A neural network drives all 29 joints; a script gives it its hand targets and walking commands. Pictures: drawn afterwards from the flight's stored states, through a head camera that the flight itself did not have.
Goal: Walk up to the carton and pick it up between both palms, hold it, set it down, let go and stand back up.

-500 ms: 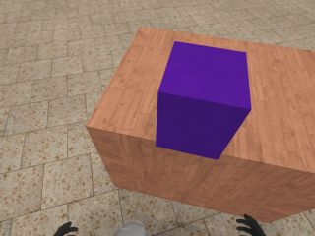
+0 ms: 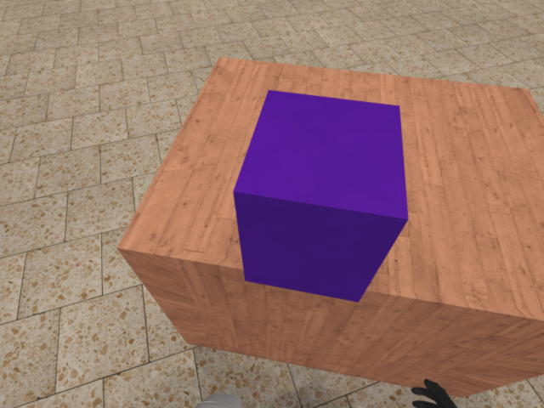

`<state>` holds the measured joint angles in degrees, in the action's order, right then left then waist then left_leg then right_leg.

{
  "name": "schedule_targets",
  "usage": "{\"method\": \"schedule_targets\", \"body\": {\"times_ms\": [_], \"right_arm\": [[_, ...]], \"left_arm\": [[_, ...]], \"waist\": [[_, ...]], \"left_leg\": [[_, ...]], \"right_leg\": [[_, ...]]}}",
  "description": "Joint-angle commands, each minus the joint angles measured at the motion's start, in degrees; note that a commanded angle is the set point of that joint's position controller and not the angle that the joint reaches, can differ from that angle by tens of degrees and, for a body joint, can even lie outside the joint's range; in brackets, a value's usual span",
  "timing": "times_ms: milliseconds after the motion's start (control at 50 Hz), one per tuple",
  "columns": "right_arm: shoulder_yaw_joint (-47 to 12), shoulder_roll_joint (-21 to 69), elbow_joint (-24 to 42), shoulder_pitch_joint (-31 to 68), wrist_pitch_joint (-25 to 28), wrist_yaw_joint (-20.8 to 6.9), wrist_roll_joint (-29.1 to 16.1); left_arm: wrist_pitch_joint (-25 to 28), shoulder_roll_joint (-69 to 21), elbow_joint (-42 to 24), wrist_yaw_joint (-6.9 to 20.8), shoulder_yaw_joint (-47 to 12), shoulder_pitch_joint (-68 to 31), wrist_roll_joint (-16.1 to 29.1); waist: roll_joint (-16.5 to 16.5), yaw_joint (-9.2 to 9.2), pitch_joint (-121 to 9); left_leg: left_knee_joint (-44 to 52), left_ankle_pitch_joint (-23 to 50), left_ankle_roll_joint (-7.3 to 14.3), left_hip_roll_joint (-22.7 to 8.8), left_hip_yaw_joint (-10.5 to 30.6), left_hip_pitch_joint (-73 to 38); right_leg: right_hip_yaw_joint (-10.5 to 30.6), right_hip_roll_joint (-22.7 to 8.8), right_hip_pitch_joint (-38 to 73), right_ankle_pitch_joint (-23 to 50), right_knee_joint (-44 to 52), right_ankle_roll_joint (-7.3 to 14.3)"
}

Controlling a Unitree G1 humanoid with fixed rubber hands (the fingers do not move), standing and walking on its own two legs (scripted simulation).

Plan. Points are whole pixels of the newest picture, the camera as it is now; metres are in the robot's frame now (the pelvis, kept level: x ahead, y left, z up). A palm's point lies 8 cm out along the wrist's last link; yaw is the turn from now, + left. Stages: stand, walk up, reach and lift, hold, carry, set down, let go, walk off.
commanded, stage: walk up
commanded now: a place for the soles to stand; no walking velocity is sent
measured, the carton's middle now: (315, 201) +0.40 -0.04 +0.05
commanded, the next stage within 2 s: reach and lift in 1.74 s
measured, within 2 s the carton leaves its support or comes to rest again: neither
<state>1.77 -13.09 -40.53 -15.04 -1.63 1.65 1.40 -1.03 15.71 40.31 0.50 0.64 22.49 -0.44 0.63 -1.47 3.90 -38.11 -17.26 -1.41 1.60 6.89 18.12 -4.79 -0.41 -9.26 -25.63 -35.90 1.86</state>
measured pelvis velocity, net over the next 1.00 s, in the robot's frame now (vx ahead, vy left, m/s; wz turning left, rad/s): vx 0.02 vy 0.01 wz -0.20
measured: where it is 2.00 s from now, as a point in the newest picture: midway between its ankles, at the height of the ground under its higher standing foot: outside the picture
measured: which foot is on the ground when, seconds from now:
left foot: down 0.00-0.22, up 0.24-0.44, down 0.46-1.00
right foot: down 0.00-1.00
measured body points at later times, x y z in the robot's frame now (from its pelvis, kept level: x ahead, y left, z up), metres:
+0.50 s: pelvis +0.01 -0.02 +0.00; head +0.04 -0.01 +0.45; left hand +0.03 +0.23 -0.13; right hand +0.14 -0.26 -0.11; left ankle +0.09 +0.08 -0.72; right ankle -0.05 -0.10 -0.72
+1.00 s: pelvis +0.02 +0.01 +0.01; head +0.02 +0.01 +0.46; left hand +0.11 +0.25 -0.12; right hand +0.04 -0.25 -0.12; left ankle +0.09 +0.08 -0.72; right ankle -0.05 -0.10 -0.72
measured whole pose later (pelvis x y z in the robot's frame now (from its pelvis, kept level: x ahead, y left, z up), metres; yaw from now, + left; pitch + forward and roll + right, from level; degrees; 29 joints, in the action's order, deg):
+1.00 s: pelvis +0.02 +0.01 +0.01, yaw -11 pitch -2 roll +0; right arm 0.0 -12.8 -52.2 -12.2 -1.2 0.7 0.4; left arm 0.9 13.0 43.0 -0.8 0.6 23.3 -0.4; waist 0.3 0.5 2.3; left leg -27.1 -10.0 3.7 0.0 -8.3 15.5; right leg 5.5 2.1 -7.5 -19.1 -28.6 0.2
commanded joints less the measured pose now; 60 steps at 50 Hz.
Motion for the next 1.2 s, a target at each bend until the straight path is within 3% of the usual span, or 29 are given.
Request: {"method": "schedule_targets", "body": {"times_ms": [0,40,60,80,100,120,140,160,180,200,220,240,260,340,380,400,420,440,460,480,500,560,580,620,680,740,960,1180], "right_arm": [[2.0,-7.3,6.6,1.2,2.5,0.2,0.2],[3.2,-10.2,5.3,-2.4,2.4,0.3,0.9],[3.8,-11.8,4.8,-4.0,2.3,0.5,1.1],[4.1,-12.8,4.6,-3.9,2.0,0.6,1.0],[3.9,-12.5,4.5,-2.4,1.7,0.8,1.0],[3.6,-12.3,4.7,0.0,1.3,0.9,1.0],[3.1,-12.3,5.0,3.5,0.9,0.8,0.8],[2.3,-11.3,5.8,7.5,0.7,0.6,0.5],[0.8,-6.9,7.1,7.9,1.0,0.1,0.3],[0.3,-4.9,7.2,9.3,1.1,0.8,0.2],[0.3,-4.9,6.6,10.5,1.0,1.4,0.4],[0.2,-4.9,6.0,10.6,1.0,1.3,0.2],[0.0,-4.1,5.7,10.6,1.2,0.9,-0.2],[0.1,-3.3,4.4,10.7,1.5,-0.1,0.2],[0.2,-3.3,3.2,8.6,1.3,-0.3,0.2],[0.3,-4.0,2.6,6.7,1.3,-0.3,0.3],[0.8,-5.7,2.0,5.2,1.5,-0.2,0.7],[1.4,-8.3,1.6,3.9,1.5,0.0,1.2],[1.8,-10.5,1.4,4.4,1.3,0.1,0.8],[1.8,-10.0,0.8,5.6,0.9,-0.1,-0.7],[1.3,-8.7,0.6,7.4,0.7,-0.2,-1.2],[0.3,-7.8,0.3,10.6,0.6,-0.4,-1.3],[0.3,-7.7,-0.3,10.5,0.6,-0.5,-1.3],[0.2,-7.3,-1.7,9.3,0.8,-0.6,-1.0],[0.0,-6.6,-3.4,7.9,1.6,-0.7,-0.7],[0.0,-6.9,-4.5,7.5,2.0,-0.7,-0.9],[0.2,-8.3,-6.7,4.5,2.1,-0.5,-1.0],[0.8,-9.0,-6.9,1.8,1.7,-0.3,-0.9]], "left_arm": [[0.3,10.2,-4.4,-0.7,3.0,3.9,0.4],[0.4,9.4,-5.2,-0.7,2.6,4.0,0.1],[0.3,8.5,-5.8,-0.6,2.4,3.9,-0.2],[0.1,7.6,-6.5,-0.6,2.3,3.4,-0.7],[-0.1,6.6,-7.0,-0.6,2.3,2.4,-0.9],[-0.1,5.6,-7.0,-0.6,2.3,2.2,-0.9],[0.3,5.5,-6.3,-0.6,2.5,4.1,-0.7],[1.2,7.2,-4.9,-0.5,3.0,7.2,-0.7],[2.2,11.8,-4.0,-0.6,4.3,9.2,-0.9],[2.2,13.8,-4.0,-0.7,5.0,8.8,-0.3],[2.1,11.6,-3.6,-0.8,4.6,9.9,-0.6],[1.8,9.3,-3.4,-1.1,3.9,9.8,-1.0],[1.5,9.2,-3.7,-1.5,3.8,9.2,-1.3],[1.3,9.1,-4.2,-2.3,3.8,6.8,-0.9],[1.4,8.9,-4.9,-2.3,3.6,4.3,-0.4],[1.5,8.8,-5.4,-2.2,3.3,2.9,-0.1],[1.8,8.1,-5.9,-2.0,2.8,2.7,0.3],[2.2,6.8,-6.3,-1.8,2.2,4.1,0.6],[2.0,5.2,-5.6,-1.8,1.8,8.3,1.1],[1.1,4.0,-3.8,-2.2,2.0,10.7,0.6],[0.6,3.9,-3.0,-2.2,2.2,10.5,-0.2],[1.6,4.9,-1.7,-1.4,2.6,9.6,-0.4],[2.1,5.3,-1.4,-1.1,2.7,9.3,-0.2],[2.9,5.8,-1.1,-1.0,2.9,9.1,-0.1],[3.7,5.9,-1.3,-1.4,2.5,7.7,0.1],[3.5,5.0,-1.3,-1.5,2.3,7.3,0.1],[3.0,4.8,-0.3,-1.8,2.3,6.5,0.0],[2.9,4.7,1.2,-2.1,2.6,5.9,-0.2]], "waist": [[2.5,0.14,-3.7],[-0.7,2.08,-7.7],[-3.4,3.13,-9.5],[-5.7,3.6,-9.5],[-7.9,3.38,-7.5],[-9.5,2.19,-5.4],[-8.5,-0.17,-3.3],[-3.9,-2.58,-1.6],[5.9,-2.71,-2.3],[10.6,-3.62,-0.8],[9.0,-3.93,0.2],[5.5,-3.53,1.3],[4.6,-3.25,1.5],[5.7,-2.06,-0.2],[5.1,0.02,-1.3],[4.1,1.64,-1.6],[2.1,2.6,-2.8],[-0.9,2.89,-5.0],[-3.7,1.72,-7.9],[-5.1,1.16,-7.8],[-5.7,0.96,-5.5],[-6.1,0.24,-1.1],[-5.5,0.48,-0.2],[-3.0,0.91,-1.1],[0.8,1.59,-3.6],[1.7,1.36,-4.1],[-1.3,1.15,-1.2],[-1.1,1.73,-1.4]], "left_leg": [[2.2,23.7,4.4,-3.3,0.5,-6.5],[1.9,29.6,8.5,-8.2,7.3,-14.5],[3.6,29.6,11.8,-12.0,12.4,-16.2],[5.9,28.9,15.0,-15.4,15.9,-15.1],[8.0,27.6,16.5,-17.4,17.4,-13.3],[9.4,23.8,16.1,-18.3,17.1,-10.3],[7.9,20.3,13.4,-16.5,14.3,-6.4],[1.4,20.1,8.4,-11.2,7.3,-0.3],[-7.8,14.2,2.1,-3.6,-2.2,8.6],[-8.7,-7.9,-0.6,-0.2,-7.3,12.1],[-10.8,-15.7,-0.8,-1.3,-5.8,13.3],[-12.0,-15.2,-0.8,-2.0,-6.0,14.6],[-10.4,-13.6,-0.8,-2.2,-7.0,15.2],[-1.7,-4.1,-0.4,-2.3,-9.2,6.7],[4.8,3.7,0.7,-2.0,-9.4,-2.1],[9.8,11.2,1.6,-2.2,-9.0,-8.0],[11.0,18.1,2.9,-3.8,-6.3,-14.2],[10.4,23.4,5.7,-8.7,-0.5,-19.4],[11.8,20.6,10.8,-15.3,7.0,-19.3],[14.4,13.9,15.3,-19.2,9.1,-13.2],[16.4,8.5,15.7,-19.1,8.9,-9.6],[16.4,3.3,8.2,-12.3,1.4,-4.3],[15.9,1.8,6.4,-10.6,0.1,-4.9],[13.8,4.4,5.1,-9.2,-1.2,-7.8],[11.9,13.1,4.6,-8.5,-3.1,-11.9],[12.6,14.9,4.9,-9.0,-3.5,-12.5],[18.9,3.2,5.2,-11.0,-3.0,-9.3],[20.0,-3.0,5.3,-12.2,-5.2,-9.4]], "right_leg": [[5.6,-6.5,-2.9,34.5,2.8,1.2],[4.8,-4.4,-8.6,30.8,-4.3,-1.0],[4.7,-2.8,-10.4,26.6,-9.1,-1.9],[5.0,-1.6,-11.2,19.2,-11.6,-2.5],[5.6,-0.9,-12.9,4.1,-10.7,-2.8],[6.4,-1.3,-13.0,-7.2,-6.4,-2.4],[7.3,-2.3,-9.9,-4.3,2.7,-1.9],[10.5,-4.3,-3.1,10.3,12.6,-0.9],[20.1,-11.1,5.7,28.1,16.1,1.4],[24.8,-17.0,6.9,43.6,16.5,5.5],[26.2,-17.4,7.9,48.7,15.6,7.3],[22.4,-15.3,9.6,52.6,13.7,6.6],[19.4,-13.2,11.3,55.2,12.1,5.6],[17.7,-10.6,8.5,49.4,11.2,4.6],[16.4,-9.7,2.6,47.0,9.6,3.1],[16.0,-9.2,-1.7,44.4,8.6,1.4],[15.6,-8.1,-6.1,40.2,7.2,-0.7],[14.5,-6.6,-10.2,32.6,4.4,-2.9],[11.9,-2.9,-10.8,17.8,0.1,-5.0],[9.3,-0.5,-6.7,2.1,-1.5,-5.5],[8.8,-0.1,-5.7,-2.7,-0.1,-4.7],[11.5,-1.9,-4.5,7.1,10.9,-2.2],[13.1,-2.5,-6.0,8.9,12.0,-1.7],[15.7,-4.2,-7.4,12.1,13.8,-1.8],[16.5,-5.2,-6.8,18.9,14.7,-1.9],[15.5,-4.4,-5.9,19.5,14.2,-1.5],[15.0,-2.4,-7.2,12.1,12.8,-0.8],[15.4,-1.5,-9.0,10.2,11.5,-0.8]]}}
